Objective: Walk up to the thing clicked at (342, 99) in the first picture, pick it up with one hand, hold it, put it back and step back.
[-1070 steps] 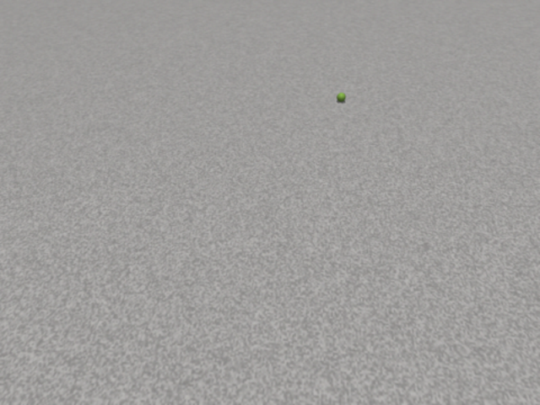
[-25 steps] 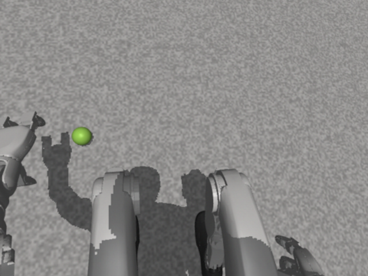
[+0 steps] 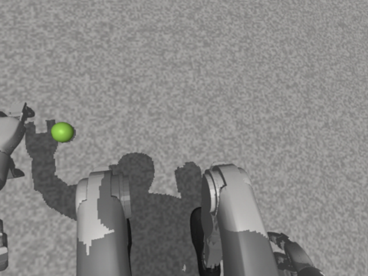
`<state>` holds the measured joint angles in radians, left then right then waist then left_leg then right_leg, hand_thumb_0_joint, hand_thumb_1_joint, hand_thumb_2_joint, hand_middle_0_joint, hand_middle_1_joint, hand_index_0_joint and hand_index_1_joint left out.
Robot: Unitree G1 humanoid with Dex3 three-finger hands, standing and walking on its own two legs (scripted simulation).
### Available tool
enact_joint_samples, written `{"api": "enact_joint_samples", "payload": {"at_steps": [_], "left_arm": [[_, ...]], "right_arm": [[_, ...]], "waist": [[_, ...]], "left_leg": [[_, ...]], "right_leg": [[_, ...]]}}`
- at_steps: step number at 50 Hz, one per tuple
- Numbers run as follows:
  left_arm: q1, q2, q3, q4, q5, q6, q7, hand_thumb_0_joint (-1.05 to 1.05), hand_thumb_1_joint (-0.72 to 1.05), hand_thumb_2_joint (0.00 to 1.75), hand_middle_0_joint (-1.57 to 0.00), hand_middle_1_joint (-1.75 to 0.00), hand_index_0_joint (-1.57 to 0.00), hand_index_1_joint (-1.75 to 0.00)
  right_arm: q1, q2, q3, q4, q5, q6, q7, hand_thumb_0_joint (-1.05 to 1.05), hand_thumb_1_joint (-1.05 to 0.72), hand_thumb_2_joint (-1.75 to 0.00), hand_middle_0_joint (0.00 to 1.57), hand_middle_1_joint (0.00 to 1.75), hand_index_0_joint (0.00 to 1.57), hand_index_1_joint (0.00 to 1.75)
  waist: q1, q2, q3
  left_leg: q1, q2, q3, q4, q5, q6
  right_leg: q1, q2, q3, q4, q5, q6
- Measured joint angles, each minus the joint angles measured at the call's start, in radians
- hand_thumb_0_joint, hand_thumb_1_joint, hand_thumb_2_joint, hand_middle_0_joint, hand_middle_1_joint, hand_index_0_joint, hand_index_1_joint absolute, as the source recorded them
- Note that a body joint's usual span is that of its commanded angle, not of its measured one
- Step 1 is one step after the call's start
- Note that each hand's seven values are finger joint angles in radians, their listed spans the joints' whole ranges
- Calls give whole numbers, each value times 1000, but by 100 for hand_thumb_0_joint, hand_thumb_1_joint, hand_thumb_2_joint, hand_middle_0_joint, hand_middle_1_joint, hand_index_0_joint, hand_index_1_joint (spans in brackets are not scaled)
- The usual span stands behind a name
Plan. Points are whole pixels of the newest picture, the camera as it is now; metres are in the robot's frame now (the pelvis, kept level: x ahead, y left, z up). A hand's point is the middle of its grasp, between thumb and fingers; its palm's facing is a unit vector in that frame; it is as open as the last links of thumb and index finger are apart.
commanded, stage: rise first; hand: left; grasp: from above
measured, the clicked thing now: (62, 132) +0.44 +0.32 -0.30
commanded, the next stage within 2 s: approach in 0.28 s
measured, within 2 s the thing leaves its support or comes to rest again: neither
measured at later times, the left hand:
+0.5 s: hand (23, 144) +0.38 +0.36 -0.19, palm faces -0.45 -0.11 -0.89, open 14.1 cm
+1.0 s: hand (55, 106) +0.47 +0.30 -0.17, palm faces -0.40 -0.04 -0.91, open 14.0 cm
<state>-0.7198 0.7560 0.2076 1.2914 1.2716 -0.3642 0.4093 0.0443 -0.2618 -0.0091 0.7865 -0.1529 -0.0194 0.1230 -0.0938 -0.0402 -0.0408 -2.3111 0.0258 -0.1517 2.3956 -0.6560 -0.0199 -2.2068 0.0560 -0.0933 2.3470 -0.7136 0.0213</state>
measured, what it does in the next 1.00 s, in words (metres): stands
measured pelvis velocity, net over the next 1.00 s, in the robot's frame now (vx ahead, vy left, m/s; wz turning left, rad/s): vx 0.00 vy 0.00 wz -0.03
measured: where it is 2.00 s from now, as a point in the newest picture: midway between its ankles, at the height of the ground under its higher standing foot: (164, 259)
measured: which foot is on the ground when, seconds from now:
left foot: down 0.00-1.00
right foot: down 0.00-1.00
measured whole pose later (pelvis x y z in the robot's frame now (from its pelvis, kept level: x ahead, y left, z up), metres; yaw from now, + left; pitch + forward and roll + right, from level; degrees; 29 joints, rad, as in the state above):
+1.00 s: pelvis +0.00 +0.00 -0.01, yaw -2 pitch +33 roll -7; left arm -0.98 0.75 0.15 1.49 1.20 -0.08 0.47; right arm 0.09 -0.28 0.08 0.76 -0.15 -0.06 0.14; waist -0.25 0.01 0.01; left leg -2.35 0.05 -0.16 2.43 -0.68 -0.01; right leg -2.27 0.09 -0.10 2.37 -0.70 0.02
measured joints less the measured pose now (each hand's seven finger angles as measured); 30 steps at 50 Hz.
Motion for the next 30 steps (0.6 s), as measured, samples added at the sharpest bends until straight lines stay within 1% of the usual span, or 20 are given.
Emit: {"api": "enact_joint_samples", "payload": {"at_steps": [8,21,25,30], "left_arm": [[-12,7,3,35,6,12,25,0,-51,98,-8,-100,-9,-100],[-29,13,8,49,3,25,36,0,-51,98,-8,-101,-9,-101],[-48,16,-18,77,9,29,39,0,-51,98,-8,-102,-9,-102],[-103,13,-85,135,20,33,60,0,-50,97,-8,-104,-9,-103]], "right_arm": [[4,2,5,11,-10,-1,-1,0,-90,-90,20,30,20,30],[-4,3,15,14,-22,-7,4,0,-90,-90,20,30,20,30],[-4,2,22,15,-24,-9,6,0,-90,-90,20,30,20,30],[-5,0,38,16,-29,-26,9,0,-90,-89,20,30,20,30]], "waist": [[-9,-4,-4],[-23,-10,10],[-29,-13,9],[-48,-22,17]], "left_leg": [[-16,0,-5,20,-10,-3],[-23,2,-12,38,-23,-2],[-27,2,-12,44,-23,-1],[-37,1,-14,51,-18,-2]], "right_leg": [[-16,2,-3,18,-8,-2],[-20,6,-8,30,-18,2],[-24,6,-8,34,-18,3],[-33,7,-10,40,-12,4]]}}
